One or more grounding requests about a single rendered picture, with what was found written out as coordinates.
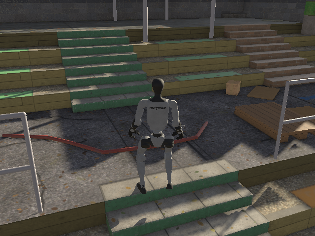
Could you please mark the left robot upper arm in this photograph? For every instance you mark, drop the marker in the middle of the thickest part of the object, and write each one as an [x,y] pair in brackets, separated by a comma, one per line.
[139,112]

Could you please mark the left robot forearm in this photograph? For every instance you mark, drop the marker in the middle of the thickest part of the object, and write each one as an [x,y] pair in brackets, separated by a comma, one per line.
[133,127]

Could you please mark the humanoid robot head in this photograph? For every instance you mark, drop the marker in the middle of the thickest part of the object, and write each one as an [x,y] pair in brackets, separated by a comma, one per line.
[158,85]

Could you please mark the robot right hand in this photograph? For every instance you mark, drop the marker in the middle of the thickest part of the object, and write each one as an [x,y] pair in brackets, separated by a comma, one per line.
[181,135]

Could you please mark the right robot forearm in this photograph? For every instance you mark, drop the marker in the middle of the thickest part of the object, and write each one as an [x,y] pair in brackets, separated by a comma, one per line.
[179,129]

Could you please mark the robot left hand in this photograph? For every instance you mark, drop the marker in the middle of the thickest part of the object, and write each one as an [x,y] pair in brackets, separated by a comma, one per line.
[131,133]

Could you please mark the right robot upper arm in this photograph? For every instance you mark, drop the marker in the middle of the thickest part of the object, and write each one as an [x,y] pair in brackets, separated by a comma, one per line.
[175,112]

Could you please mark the right robot foot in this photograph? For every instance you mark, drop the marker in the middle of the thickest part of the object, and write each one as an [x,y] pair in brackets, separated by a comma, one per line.
[169,186]

